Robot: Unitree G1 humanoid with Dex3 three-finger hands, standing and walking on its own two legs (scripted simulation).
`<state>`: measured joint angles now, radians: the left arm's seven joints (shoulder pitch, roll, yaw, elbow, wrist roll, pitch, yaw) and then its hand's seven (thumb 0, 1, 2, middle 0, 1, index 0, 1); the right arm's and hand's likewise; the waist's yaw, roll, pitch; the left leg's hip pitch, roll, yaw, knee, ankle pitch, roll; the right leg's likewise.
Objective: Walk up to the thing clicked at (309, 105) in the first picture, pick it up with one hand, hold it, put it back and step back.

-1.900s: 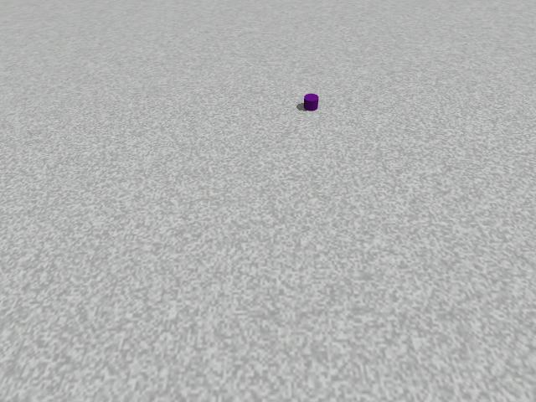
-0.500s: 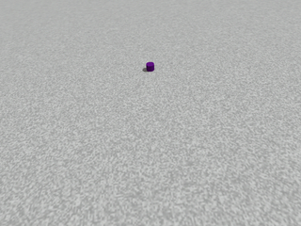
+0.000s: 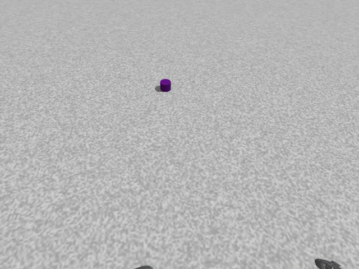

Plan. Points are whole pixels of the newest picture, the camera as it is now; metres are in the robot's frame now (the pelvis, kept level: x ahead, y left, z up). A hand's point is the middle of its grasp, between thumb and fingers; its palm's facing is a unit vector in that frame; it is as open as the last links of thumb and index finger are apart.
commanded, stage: walk up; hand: left
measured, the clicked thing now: (165, 85) +1.73 +0.18 -0.71
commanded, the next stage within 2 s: none
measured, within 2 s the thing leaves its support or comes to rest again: neither
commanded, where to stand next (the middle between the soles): +1.27 -0.02 m, yaw -3 degrees
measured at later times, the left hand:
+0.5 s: hand (122, 163) +0.44 +0.21 -0.10, palm faces -0.08 -0.90 -0.42, open 7.4 cm
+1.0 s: hand (117, 142) +0.56 +0.27 -0.15, palm faces -0.06 -0.93 -0.36, open 7.4 cm
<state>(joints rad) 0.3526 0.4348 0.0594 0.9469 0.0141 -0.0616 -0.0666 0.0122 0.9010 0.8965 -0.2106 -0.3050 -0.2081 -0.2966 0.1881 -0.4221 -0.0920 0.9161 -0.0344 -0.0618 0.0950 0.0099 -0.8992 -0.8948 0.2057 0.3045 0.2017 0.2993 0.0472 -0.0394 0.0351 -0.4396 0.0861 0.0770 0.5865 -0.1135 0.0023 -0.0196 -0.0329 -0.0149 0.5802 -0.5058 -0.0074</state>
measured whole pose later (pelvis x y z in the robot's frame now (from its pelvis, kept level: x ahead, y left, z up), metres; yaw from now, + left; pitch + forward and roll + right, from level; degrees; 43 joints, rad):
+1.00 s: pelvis +0.53 -0.01 +0.01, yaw -2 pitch -2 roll -1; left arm 0.32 0.43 0.05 0.94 0.00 -0.05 -0.03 0.01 0.91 0.90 -0.21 -0.30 -0.20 -0.30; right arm 0.19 -0.41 -0.07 0.86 -0.02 -0.08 0.08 0.01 -0.90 -0.89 0.20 0.30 0.20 0.30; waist 0.02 -0.02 0.09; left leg -0.39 0.05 0.08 0.64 -0.22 0.04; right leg -0.24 -0.03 -0.02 1.06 -0.49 -0.05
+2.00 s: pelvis +0.91 -0.01 +0.01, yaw +0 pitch -4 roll -2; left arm 0.34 0.42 0.04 0.92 0.00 -0.04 -0.03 0.01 0.91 0.90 -0.21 -0.30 -0.20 -0.30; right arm 0.23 -0.39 -0.06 0.85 -0.01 -0.08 0.06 0.01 -0.90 -0.89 0.20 0.30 0.20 0.30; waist 0.00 -0.03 0.09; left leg -0.33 0.04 0.08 0.61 -0.22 0.05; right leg -0.32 -0.03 -0.01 1.07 -0.45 -0.05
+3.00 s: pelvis +1.18 +0.01 +0.01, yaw -3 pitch -3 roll -1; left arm 0.28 0.43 0.02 0.90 0.00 0.00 -0.01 0.01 0.91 0.90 -0.21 -0.30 -0.20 -0.30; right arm 0.25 -0.36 -0.03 0.88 -0.01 -0.06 0.03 0.01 -0.90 -0.89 0.21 0.30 0.20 0.30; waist -0.01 -0.06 0.11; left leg -0.32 0.04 0.06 0.56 -0.19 0.03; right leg -0.40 -0.02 0.02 1.00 -0.45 -0.04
